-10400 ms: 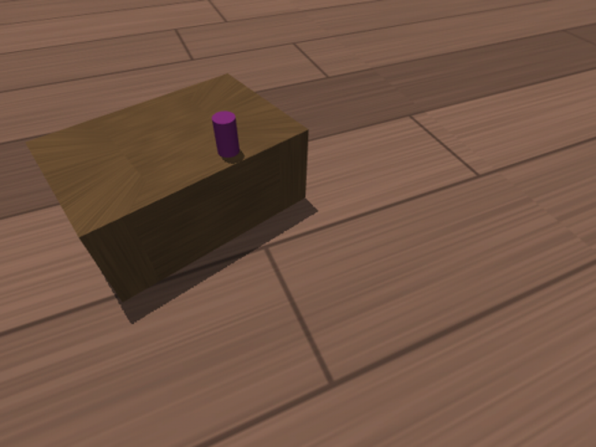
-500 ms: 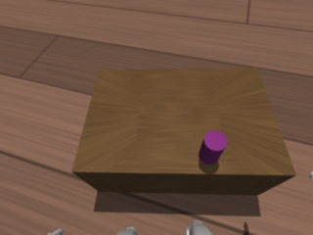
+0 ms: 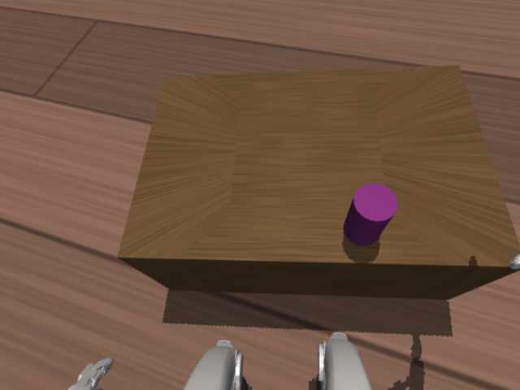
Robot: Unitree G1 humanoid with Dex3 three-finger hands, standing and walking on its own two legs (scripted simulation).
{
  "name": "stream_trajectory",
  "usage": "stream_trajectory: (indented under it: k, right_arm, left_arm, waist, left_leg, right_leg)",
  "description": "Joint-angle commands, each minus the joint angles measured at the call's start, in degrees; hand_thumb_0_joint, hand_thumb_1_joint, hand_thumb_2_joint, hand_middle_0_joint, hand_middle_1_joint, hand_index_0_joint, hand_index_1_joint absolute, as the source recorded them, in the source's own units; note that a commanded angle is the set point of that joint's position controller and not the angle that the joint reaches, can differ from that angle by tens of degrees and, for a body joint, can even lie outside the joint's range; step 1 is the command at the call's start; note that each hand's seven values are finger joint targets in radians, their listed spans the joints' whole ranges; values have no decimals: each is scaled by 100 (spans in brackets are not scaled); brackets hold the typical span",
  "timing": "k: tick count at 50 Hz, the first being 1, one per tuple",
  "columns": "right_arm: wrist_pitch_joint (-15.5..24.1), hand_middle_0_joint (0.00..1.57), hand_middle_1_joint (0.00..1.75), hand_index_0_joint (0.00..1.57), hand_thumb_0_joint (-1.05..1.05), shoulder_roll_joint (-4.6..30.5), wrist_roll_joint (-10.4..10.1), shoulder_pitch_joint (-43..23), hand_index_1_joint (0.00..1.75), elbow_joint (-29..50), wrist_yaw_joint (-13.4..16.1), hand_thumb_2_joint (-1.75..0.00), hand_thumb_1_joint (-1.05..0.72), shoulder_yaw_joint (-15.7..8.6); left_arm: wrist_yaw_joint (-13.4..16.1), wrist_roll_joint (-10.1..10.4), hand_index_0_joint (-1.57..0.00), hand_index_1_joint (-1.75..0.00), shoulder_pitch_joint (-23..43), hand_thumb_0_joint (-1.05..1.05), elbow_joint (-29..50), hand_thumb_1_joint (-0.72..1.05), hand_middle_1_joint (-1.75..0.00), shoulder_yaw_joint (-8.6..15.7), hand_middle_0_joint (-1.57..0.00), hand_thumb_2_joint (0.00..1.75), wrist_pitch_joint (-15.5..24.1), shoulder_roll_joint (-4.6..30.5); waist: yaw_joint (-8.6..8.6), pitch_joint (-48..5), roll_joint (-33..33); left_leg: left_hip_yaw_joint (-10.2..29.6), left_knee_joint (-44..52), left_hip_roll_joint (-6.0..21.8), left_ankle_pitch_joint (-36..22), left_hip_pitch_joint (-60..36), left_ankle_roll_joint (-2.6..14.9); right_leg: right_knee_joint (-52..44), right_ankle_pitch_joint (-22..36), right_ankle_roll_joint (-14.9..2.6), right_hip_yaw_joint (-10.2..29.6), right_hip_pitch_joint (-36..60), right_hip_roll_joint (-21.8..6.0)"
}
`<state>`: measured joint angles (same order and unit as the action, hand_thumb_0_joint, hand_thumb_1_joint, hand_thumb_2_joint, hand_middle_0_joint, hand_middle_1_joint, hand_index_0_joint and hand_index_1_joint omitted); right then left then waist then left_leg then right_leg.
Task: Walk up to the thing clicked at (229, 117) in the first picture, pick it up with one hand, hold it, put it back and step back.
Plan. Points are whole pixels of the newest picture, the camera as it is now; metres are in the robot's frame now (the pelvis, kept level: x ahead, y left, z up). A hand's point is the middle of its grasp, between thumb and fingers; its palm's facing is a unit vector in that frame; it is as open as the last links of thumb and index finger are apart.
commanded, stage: approach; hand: right
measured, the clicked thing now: (367, 216) +0.46 -0.19 -0.20
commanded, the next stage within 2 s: close in in 0.24 s
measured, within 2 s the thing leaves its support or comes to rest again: neither
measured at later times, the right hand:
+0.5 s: hand (415, 235) +0.42 -0.28 -0.20, palm faces +0.09 +1.00 +0.01, open 17.5 cm
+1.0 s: hand (384, 227) +0.43 -0.22 -0.19, palm faces +0.15 +0.99 +0.00, open 17.6 cm
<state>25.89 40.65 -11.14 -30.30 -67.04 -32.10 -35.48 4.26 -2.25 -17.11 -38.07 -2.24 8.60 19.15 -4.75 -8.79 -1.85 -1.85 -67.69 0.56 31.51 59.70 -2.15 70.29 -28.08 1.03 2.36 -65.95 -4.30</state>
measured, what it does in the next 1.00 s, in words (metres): lowers itself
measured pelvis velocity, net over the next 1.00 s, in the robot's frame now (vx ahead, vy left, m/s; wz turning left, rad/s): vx -0.06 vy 0.01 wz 0.08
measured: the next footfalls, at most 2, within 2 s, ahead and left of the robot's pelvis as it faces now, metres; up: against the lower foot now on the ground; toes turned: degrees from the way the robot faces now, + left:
none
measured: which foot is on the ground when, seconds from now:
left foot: down 0.00-1.00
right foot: down 0.00-1.00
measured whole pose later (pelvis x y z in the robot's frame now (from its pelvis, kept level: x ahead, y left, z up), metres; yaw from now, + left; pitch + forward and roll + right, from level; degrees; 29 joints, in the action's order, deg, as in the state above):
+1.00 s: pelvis -0.06 +0.01 -0.21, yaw +5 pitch +35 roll +5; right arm 25.7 27.3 -7.1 -41.6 -51.4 -13.4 -30.8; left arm -1.2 -3.3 -9.5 -36.1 -1.0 0.4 15.2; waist -6.3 -10.6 0.6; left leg -2.2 -112.2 -1.9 40.3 106.8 -1.1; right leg 112.7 -35.1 2.5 6.8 -112.7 -5.5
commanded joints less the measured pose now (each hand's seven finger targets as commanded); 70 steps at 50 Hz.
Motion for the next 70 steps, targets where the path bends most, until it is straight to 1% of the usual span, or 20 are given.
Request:
stream_trajectory:
  k: [1,7,14,21,23,25,28,34,35,41,43,47,49,50,51,57,62,65,69,70]
  right_arm:
    - [1019,5,5,5,0,1639,-440,-1673,5,1282,-235,-4,60,-508]
    - [1326,7,4,6,0,1897,-396,-2235,4,1340,-466,-4,53,-784]
    - [995,6,5,5,0,2177,-133,-2923,5,1709,-233,-6,51,-943]
    - [712,6,4,6,0,1587,160,-3399,4,2149,417,-4,56,-462]
    - [585,6,4,6,0,812,164,-3303,4,1862,580,-4,56,17]
    - [608,5,4,5,0,1578,246,-3750,4,2864,921,-4,56,-388]
    - [369,5,4,5,0,874,299,-3607,4,2821,1213,-3,57,70]
    - [187,6,3,5,0,819,347,-3224,3,2872,1762,-2,56,48]
    - [145,5,4,5,0,414,345,-2969,4,2545,1772,-2,57,243]
    - [237,5,4,5,0,165,293,-2753,4,2455,1843,-3,57,289]
    - [323,5,4,4,0,370,300,-2868,4,2692,1867,-3,56,188]
    - [396,5,4,4,0,11,274,-2870,4,2637,1826,-2,56,386]
    - [455,4,4,4,0,329,323,-3113,4,2981,1880,-3,56,235]
    - [417,5,4,4,0,-53,312,-2915,4,2714,1855,-2,56,448]
    - [456,5,4,4,0,161,303,-2992,4,2967,1906,-2,54,263]
    - [431,9,1,8,0,43,378,-2938,1,3027,1994,0,54,396]
    - [363,29,11,28,0,-291,369,-2914,11,2842,2046,0,53,603]
    - [411,46,20,45,0,174,431,-3095,21,2964,2100,0,53,402]
    - [399,60,29,59,0,-209,350,-3068,30,2626,2076,-4,51,598]
    - [430,61,31,59,0,46,370,-3077,31,2761,2105,-6,49,405]
  left_arm:
    - [45,-75,-20,-29,-243,0,498,92,-30,274,-19,89,216,965]
    - [41,-210,-20,-28,-89,0,437,93,-30,220,-19,88,178,1025]
    - [-106,-320,-20,-29,16,0,350,92,-30,247,-19,88,24,952]
    - [-310,-306,-21,-30,95,0,378,90,-30,351,-20,89,-174,909]
    - [-356,-262,-21,-29,106,0,353,90,-30,405,-20,89,-209,905]
    - [-380,-223,-21,-29,42,0,432,90,-30,431,-20,89,-283,946]
    - [-426,-156,-21,-28,35,0,502,92,-30,521,-19,88,-398,956]
    - [-442,-70,-21,-28,52,0,557,92,-29,468,-19,88,-581,731]
    - [-444,-59,-20,-28,66,0,532,92,-29,451,-19,88,-592,690]
    - [-462,-60,-20,-28,130,0,563,91,-29,443,-19,88,-656,598]
    - [-463,-80,-20,-28,105,0,600,91,-29,499,-19,88,-676,653]
    - [-475,-107,-20,-28,99,0,539,92,-29,513,-19,88,-682,642]
    - [-468,-133,-20,-28,12,0,506,92,-29,560,-19,88,-712,689]
    - [-481,-123,-20,-28,63,0,496,92,-29,541,-19,87,-716,658]
    - [-486,-142,-20,-28,16,0,492,92,-29,569,-19,88,-736,651]
    - [-492,-154,-18,-31,112,0,469,87,-29,599,-20,92,-826,640]
    - [-502,-143,-19,-30,162,0,438,89,-30,609,-20,91,-855,650]
    - [-488,-147,-19,-29,180,0,484,90,-30,616,-19,90,-880,695]
    - [-484,-152,-19,-29,208,0,464,90,-29,582,-19,90,-871,615]
    - [-484,-163,-19,-29,134,0,490,90,-29,605,-19,90,-877,655]
  waist:
    - [48,-2526,1175]
    - [116,-3268,1702]
    - [117,-3998,1777]
    - [-52,-4127,1786]
    - [-218,-3764,1505]
    - [70,-4062,1915]
    - [-64,-4142,1719]
    - [-8,-3699,1324]
    - [-116,-3495,1117]
    - [-131,-3092,923]
    - [-70,-3332,993]
    - [-114,-3516,1027]
    - [-69,-3880,1147]
    - [-143,-3780,1039]
    - [-73,-3864,1097]
    - [-51,-3853,1092]
    - [-143,-3652,1134]
    - [-42,-3668,1155]
    - [-183,-3505,833]
    - [-113,-3647,850]
  left_leg:
    - [-75,-496,-224,-1111,1066,312]
    - [-126,-1741,-217,-830,2300,345]
    - [-151,-2500,-279,-824,2708,337]
    - [-325,-3086,-305,-153,3500,410]
    - [-414,-3192,-309,203,3845,410]
    - [-363,-3197,-294,303,3787,458]
    - [-408,-3159,-301,420,3642,449]
    - [-308,-2955,-336,356,3461,448]
    - [-336,-2947,-337,360,3523,425]
    - [-199,-2898,-334,200,3479,413]
    - [-133,-2882,-324,-10,3235,409]
    - [-166,-2974,-330,-262,3241,399]
    - [-132,-2991,-320,-607,2983,377]
    - [-196,-3029,-334,-547,3097,379]
    - [-164,-3069,-327,-725,2951,384]
    - [-156,-3026,-341,-658,2995,387]
    - [-241,-3088,-340,-479,3329,412]
    - [-203,-3109,-336,-320,3325,427]
    - [-167,-2990,-340,-166,3233,387]
    - [-152,-3048,-331,-371,3133,382]
  right_leg:
    - [409,1678,-199,186,1521,102]
    - [1558,1512,-116,316,720,6]
    - [2593,1104,-164,212,-266,-7]
    - [2963,67,-170,292,-938,26]
    - [2960,-447,-164,389,-1251,36]
    - [2844,-629,-142,344,-1148,60]
    - [2765,-825,-138,373,-1119,77]
    - [2874,-688,-227,169,-1766,85]
    - [2908,-708,-241,179,-1824,83]
    - [3013,-571,-291,139,-2218,76]
    - [3042,-352,-291,107,-2142,72]
    - [3133,-110,-277,118,-1917,54]
    - [3195,223,-271,96,-1706,39]
    - [3161,170,-266,129,-1696,42]
    - [3202,339,-267,109,-1739,40]
    - [3180,280,-258,86,-1703,35]
    - [3135,150,-232,141,-1580,44]
    - [3140,-12,-238,106,-1767,57]
    - [3230,-256,-280,100,-2153,76]
    - [3280,-40,-272,80,-2078,58]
